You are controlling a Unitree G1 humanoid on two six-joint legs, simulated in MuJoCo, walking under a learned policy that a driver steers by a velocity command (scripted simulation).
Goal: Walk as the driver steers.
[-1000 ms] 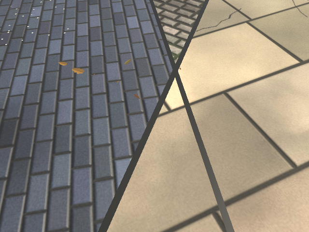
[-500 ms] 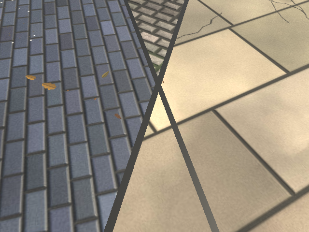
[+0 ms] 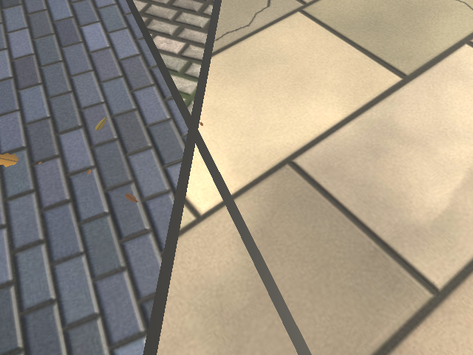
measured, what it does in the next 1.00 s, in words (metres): steps on the spot, turning right: left foot, then right foot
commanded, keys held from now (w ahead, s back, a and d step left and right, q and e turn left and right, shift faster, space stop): e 0.42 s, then no key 0.58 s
